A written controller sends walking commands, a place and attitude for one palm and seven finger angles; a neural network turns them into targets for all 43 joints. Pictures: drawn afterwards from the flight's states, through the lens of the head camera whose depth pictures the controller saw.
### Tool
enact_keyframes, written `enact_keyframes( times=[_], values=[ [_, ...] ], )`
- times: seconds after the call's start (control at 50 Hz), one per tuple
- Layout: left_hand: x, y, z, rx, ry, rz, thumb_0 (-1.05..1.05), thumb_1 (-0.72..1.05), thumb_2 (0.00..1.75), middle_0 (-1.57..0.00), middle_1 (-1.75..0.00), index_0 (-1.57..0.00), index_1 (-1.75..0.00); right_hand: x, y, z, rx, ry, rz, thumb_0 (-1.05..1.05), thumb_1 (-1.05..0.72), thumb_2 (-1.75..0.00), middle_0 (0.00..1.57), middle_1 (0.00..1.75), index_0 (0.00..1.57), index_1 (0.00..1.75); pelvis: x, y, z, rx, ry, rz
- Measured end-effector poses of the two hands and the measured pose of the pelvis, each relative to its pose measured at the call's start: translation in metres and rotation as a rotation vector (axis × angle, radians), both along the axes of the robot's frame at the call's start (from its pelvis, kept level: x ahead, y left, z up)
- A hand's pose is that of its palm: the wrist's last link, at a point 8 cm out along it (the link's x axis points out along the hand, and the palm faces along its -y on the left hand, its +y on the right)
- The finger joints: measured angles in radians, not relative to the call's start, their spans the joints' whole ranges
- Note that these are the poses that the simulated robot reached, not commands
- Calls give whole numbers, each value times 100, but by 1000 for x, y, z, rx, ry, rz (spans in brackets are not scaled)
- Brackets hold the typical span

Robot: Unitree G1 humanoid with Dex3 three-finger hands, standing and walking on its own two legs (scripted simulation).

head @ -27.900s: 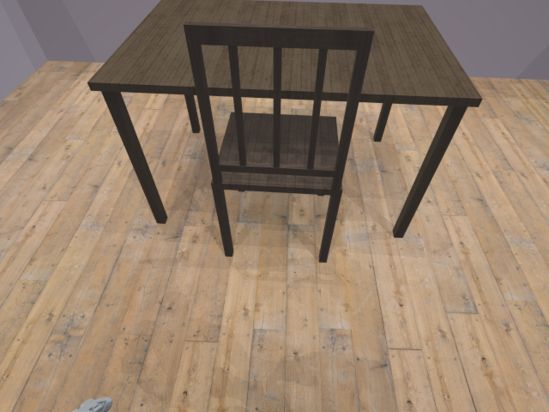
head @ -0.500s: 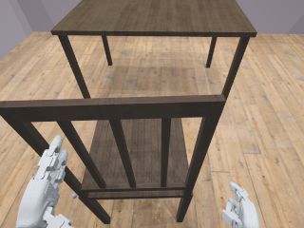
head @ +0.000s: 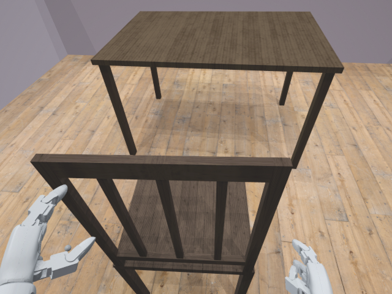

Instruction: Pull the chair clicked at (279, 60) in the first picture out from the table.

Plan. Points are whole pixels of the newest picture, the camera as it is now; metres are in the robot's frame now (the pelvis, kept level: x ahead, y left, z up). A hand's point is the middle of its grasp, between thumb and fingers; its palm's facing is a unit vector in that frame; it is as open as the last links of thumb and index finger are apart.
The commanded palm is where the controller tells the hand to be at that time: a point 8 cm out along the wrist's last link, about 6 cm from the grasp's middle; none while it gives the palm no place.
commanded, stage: draw the hand back to the body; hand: left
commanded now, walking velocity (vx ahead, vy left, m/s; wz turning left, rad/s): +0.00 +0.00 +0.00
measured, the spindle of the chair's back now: (173, 225) +0.28 +0.10 -0.04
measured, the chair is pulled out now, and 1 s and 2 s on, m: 0.68 0.68 0.68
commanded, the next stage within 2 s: step back with the hand held close in 0.54 s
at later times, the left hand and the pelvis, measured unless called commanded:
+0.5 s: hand (55, 205) +0.19 +0.25 +0.17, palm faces +0.46 -0.78 -0.41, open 7.4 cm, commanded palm +0.14 +0.29 +0.18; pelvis +0.00 -0.01 +0.01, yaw -1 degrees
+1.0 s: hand (44, 206) +0.19 +0.26 +0.17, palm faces +0.32 -0.78 -0.54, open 7.4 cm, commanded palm +0.13 +0.31 +0.19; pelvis -0.03 +0.01 +0.01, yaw -3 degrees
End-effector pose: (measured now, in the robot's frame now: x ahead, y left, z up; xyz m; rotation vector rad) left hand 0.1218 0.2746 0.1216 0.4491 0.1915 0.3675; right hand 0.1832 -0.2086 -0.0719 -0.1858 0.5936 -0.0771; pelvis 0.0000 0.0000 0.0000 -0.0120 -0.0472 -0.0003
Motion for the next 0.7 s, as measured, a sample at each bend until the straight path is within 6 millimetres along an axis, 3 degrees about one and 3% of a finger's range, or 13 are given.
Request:
enact_keyframes(
  times=[0.2,0.32,0.54,0.7],
  values=[
    [6,19,50,111,-189,95,1,66,78,-18,-25,-37,-35,8,-5,1,-1,-4,51,1,-90,-90,20,30,20,30,0,-8,5,5,-30,7],
    [18,13,72,114,-328,88,1,81,85,-20,-28,-30,-34,5,-17,2,3,3,24,1,-90,-90,20,30,20,30,-2,-11,7,8,-35,1],
    [29,5,62,93,-292,31,2,88,89,-18,-28,-22,-30,-20,-44,-3,-14,73,-79,1,-90,-90,20,30,20,30,-2,-15,9,6,-25,-23],
    [30,7,64,100,-294,21,2,89,90,-18,-29,-21,-30,-25,-42,-7,-17,97,-91,1,-90,-90,20,30,20,30,-2,-10,9,3,-21,-28]
  ],
)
